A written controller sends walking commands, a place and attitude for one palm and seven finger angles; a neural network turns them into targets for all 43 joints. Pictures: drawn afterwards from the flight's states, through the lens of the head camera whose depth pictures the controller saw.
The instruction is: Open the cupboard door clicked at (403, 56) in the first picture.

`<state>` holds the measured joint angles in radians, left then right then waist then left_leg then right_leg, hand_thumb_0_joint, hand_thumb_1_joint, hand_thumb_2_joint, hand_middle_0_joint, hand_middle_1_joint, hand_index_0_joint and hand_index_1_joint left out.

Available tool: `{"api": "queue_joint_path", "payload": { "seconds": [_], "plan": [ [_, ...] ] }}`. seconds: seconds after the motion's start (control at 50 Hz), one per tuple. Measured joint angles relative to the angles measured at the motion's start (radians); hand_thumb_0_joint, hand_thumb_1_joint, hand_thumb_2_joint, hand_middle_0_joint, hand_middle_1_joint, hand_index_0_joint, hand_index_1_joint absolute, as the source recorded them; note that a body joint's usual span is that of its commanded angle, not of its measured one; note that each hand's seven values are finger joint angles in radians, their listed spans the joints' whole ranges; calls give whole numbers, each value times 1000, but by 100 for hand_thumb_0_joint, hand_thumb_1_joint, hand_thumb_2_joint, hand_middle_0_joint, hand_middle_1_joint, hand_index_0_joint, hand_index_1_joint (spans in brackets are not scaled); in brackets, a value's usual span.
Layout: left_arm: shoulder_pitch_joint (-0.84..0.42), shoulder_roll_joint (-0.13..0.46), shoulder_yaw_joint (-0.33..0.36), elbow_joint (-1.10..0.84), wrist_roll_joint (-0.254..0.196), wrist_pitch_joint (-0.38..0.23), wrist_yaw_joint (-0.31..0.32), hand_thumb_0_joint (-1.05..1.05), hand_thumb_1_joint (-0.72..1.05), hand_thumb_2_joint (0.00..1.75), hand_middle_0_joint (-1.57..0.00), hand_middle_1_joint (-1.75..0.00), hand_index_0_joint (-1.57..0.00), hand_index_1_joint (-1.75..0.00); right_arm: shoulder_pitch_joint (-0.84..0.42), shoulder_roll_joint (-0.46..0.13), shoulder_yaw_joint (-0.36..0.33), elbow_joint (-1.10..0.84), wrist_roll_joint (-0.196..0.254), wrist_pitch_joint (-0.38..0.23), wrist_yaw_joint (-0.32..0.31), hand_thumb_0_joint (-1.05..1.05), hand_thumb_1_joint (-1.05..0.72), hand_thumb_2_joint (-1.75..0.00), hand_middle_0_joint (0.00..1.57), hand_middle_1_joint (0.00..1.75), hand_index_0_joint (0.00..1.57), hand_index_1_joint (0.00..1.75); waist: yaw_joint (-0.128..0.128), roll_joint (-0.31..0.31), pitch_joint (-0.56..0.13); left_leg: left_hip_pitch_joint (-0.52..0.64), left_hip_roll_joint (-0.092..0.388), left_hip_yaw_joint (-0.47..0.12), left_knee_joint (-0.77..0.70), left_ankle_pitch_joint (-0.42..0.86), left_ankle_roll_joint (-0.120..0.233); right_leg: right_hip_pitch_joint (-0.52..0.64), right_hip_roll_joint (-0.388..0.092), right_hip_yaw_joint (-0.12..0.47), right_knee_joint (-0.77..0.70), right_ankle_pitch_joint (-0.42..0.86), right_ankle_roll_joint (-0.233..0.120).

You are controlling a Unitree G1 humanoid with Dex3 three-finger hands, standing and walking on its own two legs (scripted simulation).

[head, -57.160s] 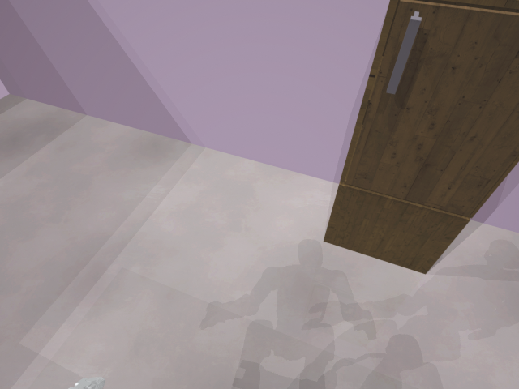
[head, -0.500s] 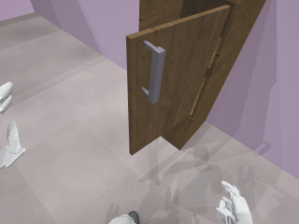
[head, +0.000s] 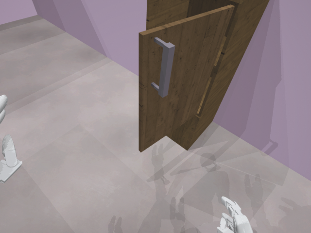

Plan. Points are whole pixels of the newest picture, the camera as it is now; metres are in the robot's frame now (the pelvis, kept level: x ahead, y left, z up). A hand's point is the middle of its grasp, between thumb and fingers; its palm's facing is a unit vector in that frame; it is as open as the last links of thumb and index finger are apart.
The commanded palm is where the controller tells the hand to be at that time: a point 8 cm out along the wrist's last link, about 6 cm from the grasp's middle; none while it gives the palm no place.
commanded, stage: stop stepping back and stand still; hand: left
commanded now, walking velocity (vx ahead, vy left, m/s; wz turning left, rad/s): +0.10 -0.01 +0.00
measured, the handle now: (160, 69) +0.53 +0.02 +0.14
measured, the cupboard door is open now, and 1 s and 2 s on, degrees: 80 80 80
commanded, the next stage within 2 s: let the arm hang, fingers relaxed in 0.28 s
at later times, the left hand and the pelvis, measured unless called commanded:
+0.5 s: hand (49, 193) +0.20 +0.26 +0.01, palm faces +0.17 -0.86 -0.48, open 7.4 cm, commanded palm none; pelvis -0.01 +0.00 -0.01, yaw +3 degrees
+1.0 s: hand out of the picture -0.09 +0.16 -0.17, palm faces +0.11 -0.97 -0.22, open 7.3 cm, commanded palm none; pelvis +0.00 -0.01 +0.00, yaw +4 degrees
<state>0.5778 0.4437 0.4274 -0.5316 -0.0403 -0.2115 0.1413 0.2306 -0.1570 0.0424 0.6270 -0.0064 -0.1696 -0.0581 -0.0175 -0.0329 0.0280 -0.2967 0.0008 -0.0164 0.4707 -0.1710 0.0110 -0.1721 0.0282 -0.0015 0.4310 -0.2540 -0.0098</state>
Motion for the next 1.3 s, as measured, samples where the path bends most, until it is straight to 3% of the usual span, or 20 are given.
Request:
{"api": "queue_joint_path", "payload": {
  "seconds": [0.1, 0.22, 0.38, 0.42, 0.48, 0.56, 0.62, 0.68, 0.86, 1.08, 1.3],
  "plan": [
    [33, -19, -29, 33, -2, 3, -8, 2, 88, 90, -21, -30, -22, -30, -2, -13, -5, 10, -1, 24, 3, 1, -90, -90, 21, 30, 20, 30, 16, 42, -22, -7, 14, -5, 13, -2, -3, 9, 14, -4, -22, 15, -2],
    [-31, -69, -48, 108, 8, 19, 2, 2, 88, 90, -21, -30, -22, -30, 4, -48, -24, 34, 1, 37, -17, 1, -90, -90, 21, 30, 20, 30, 36, 59, -29, -1, 10, -14, 28, -12, -1, 22, 12, -13, -14, 5, 1],
    [-53, -67, -50, 95, 10, 8, 1, 2, 89, 90, -21, -30, -21, -30, -11, -56, -32, 17, 7, 18, -16, 1, -90, -90, 21, 30, 20, 30, 25, 45, -7, 23, 3, -14, -8, 2, -4, 36, 5, -13, -27, 6, -1],
    [-121, -43, -110, 231, 42, 1, -40, 2, 89, 90, -20, -30, -21, -30, -30, -82, -48, 68, 10, -2, 24, 1, -90, -90, 21, 30, 20, 30, 28, 67, -28, -21, -3, -25, 28, -5, -3, -4, 1, -27, 11, -7, -1],
    [-273, -56, -247, 604, 66, 117, -104, 1, 89, 90, -20, -30, -21, -30, -82, -133, -58, 165, 1, 64, 55, 1, -90, -90, 21, 30, 20, 30, 29, 107, -55, -70, -21, -34, 86, -26, 5, -59, -15, -39, 97, -51, 2],
    [-369, -128, -364, 1064, 75, 232, -137, 1, 90, 90, -20, -30, -20, -30, -111, -142, -55, 241, -12, 129, 63, 1, -91, -90, 21, 30, 20, 30, 1, 101, -43, -72, -32, -35, 110, -36, 4, -72, -27, -42, 149, -79, 1],
    [-371, -193, -417, 1293, 70, 264, -140, 1, 90, 90, -20, -30, -20, -29, -93, -126, -50, 282, -19, 158, 60, 1, -91, -90, 21, 30, 20, 30, -14, 66, -13, -49, -30, -36, 98, -33, -1, -52, -25, -42, 143, -78, -4],
    [-345, -258, -449, 1450, 62, 270, -141, 2, 90, 90, -20, -30, -20, -29, -59, -105, -43, 334, -21, 179, 53, 1, -91, -90, 20, 30, 20, 30, -12, 37, 15, -25, -24, -41, 66, -18, -6, -25, -19, -46, 103, -59, -7],
    [-232, -278, -423, 1677, 49, 244, -123, 1, 95, 89, -20, -30, -21, -30, 51, -20, -38, 479, -14, 207, 30, 1, -91, -90, 20, 30, 20, 30, 23, 44, 51, 2, -14, -66, 12, 7, -15, 26, -4, -68, 8, -18, -17],
    [-206, -315, -415, 1720, 46, 231, -105, 1, 91, 90, -20, -30, -20, -30, 70, 53, -37, 511, -12, 201, 27, 0, -91, -90, 20, 30, 20, 30, 15, 80, 35, 20, -21, -59, 12, -3, -11, 38, -13, -63, 21, -34, -14],
    [-285, -350, -410, 1672, 48, 212, -103, 1, 90, 90, -20, -30, -20, -30, 64, 39, -44, 515, -16, 186, 21, 1, -91, -90, 20, 30, 20, 30, 9, 63, 4, 35, -33, -54, 1, -10, -9, 41, -26, -59, 35, -55, -12]
  ]
}}
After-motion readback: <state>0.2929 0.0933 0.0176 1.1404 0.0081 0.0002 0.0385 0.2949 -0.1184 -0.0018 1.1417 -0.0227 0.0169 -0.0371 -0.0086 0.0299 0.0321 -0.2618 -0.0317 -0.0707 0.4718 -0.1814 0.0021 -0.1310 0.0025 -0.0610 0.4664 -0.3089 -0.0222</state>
